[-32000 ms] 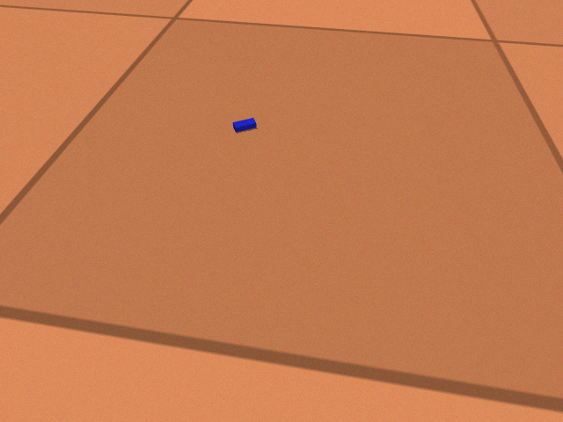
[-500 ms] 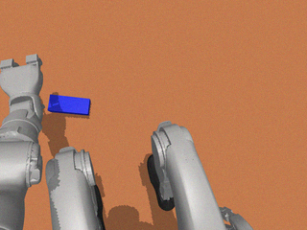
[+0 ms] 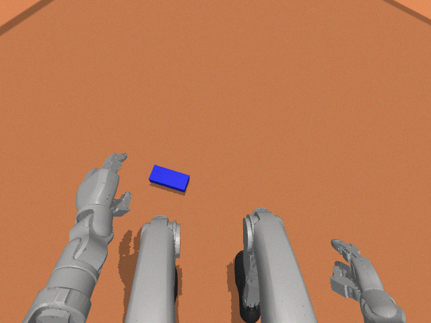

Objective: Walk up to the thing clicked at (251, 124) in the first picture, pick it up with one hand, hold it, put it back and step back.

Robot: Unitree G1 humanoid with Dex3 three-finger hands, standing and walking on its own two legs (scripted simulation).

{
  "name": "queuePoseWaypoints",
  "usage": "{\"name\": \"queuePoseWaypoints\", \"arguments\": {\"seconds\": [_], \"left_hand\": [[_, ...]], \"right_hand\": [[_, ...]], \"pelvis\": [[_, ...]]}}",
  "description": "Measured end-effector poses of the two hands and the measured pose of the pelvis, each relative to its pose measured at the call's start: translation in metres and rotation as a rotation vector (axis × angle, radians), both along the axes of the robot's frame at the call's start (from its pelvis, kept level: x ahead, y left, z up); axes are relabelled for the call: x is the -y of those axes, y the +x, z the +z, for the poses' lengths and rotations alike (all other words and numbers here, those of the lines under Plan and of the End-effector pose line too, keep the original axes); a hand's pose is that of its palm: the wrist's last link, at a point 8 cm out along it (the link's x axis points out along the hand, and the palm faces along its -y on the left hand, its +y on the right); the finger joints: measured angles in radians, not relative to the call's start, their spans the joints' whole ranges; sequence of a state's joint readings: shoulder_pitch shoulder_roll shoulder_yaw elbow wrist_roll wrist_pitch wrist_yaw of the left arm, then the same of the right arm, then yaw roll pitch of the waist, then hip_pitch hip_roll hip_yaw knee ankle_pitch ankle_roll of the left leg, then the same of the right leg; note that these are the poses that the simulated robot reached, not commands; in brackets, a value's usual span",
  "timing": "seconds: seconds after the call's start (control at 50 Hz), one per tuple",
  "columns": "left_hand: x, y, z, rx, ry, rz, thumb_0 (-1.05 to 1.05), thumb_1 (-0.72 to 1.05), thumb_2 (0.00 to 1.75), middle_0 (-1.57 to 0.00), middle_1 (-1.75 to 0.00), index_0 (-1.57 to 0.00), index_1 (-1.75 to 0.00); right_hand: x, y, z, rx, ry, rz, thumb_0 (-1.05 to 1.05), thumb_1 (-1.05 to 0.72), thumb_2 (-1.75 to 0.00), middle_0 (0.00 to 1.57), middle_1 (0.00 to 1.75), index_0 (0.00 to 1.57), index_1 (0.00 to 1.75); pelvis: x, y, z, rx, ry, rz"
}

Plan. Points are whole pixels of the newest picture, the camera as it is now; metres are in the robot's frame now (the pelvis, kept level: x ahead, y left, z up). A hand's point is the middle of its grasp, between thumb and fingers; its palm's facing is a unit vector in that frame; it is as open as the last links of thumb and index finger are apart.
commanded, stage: home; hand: left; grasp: from above
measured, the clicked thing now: (169, 178) +0.50 +0.12 -0.46
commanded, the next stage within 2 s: none
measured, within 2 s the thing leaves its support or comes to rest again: neither
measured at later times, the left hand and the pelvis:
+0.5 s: hand (76, 215) +0.27 +0.17 +0.10, palm faces +0.03 -0.96 -0.27, open 7.4 cm; pelvis +0.06 +0.00 +0.18, yaw +1 degrees
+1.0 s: hand (15, 236) +0.24 +0.18 +0.19, palm faces +0.09 -0.98 -0.19, open 7.4 cm; pelvis +0.09 +0.00 +0.24, yaw +2 degrees
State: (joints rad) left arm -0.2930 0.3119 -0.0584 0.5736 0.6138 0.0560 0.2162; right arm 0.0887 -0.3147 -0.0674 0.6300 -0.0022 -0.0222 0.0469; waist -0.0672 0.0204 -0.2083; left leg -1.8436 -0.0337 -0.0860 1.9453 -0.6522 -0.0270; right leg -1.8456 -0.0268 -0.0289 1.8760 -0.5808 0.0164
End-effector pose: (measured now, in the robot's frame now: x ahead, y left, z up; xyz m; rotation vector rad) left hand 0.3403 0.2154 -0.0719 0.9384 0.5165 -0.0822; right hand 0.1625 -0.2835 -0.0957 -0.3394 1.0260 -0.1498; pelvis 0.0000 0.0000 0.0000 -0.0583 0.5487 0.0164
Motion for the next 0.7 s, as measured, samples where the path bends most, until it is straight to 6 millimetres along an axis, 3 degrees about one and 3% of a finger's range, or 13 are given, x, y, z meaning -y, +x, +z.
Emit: {"name": "queuePoseWaypoints", "arguments": {"seconds": [0.12,0.26,0.54,0.7], "left_hand": [[-0.007,-0.029,0.057,-0.067,-0.139,0.185,0.01,0.73,0.88,-0.21,-0.33,-0.22,-0.33],[0.004,-0.060,0.116,-0.146,-0.358,0.294,0.01,0.85,0.89,-0.21,-0.31,-0.21,-0.30],[-0.008,-0.086,0.222,-0.159,-0.582,0.514,0.01,0.90,0.90,-0.20,-0.30,-0.21,-0.30],[-0.015,-0.103,0.280,-0.142,-0.619,0.549,0.01,0.90,0.90,-0.20,-0.30,-0.20,-0.30]], "right_hand": [[-0.026,0.034,0.056,0.162,0.055,-0.010,0.01,-0.91,-0.89,0.20,0.30,0.20,0.30],[-0.048,0.047,0.121,0.259,0.103,-0.016,0.01,-0.91,-0.89,0.20,0.30,0.21,0.30],[-0.040,0.038,0.215,0.262,0.035,-0.097,0.01,-0.90,-0.89,0.20,0.30,0.21,0.30],[-0.043,0.055,0.260,0.364,0.021,-0.104,0.01,-0.90,-0.89,0.20,0.30,0.20,0.30]], "pelvis": [[0.004,0.006,0.048,0.062,0.010,0.001],[0.005,0.021,0.107,0.129,0.018,0.001],[0.002,0.063,0.195,0.252,0.018,0.011],[0.000,0.085,0.230,0.326,0.019,0.017]]}}
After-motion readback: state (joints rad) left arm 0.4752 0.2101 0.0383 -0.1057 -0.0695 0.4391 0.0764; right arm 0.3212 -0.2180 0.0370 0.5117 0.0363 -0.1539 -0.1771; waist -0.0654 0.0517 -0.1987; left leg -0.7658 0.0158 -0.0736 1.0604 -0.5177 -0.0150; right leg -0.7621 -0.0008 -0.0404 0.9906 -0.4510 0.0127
